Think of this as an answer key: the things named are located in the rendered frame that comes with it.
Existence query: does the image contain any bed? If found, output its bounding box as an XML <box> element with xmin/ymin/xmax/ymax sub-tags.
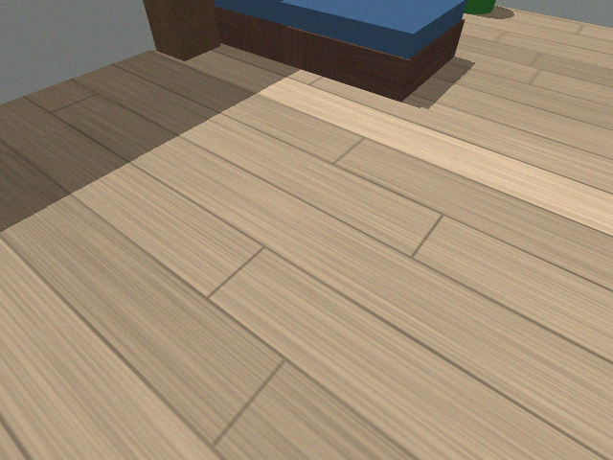
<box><xmin>214</xmin><ymin>0</ymin><xmax>467</xmax><ymax>102</ymax></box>

